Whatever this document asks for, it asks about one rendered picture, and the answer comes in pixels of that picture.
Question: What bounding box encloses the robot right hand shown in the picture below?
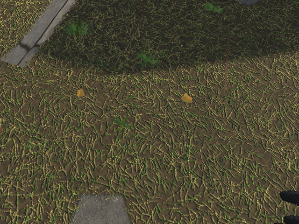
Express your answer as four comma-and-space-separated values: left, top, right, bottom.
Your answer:
274, 190, 299, 224

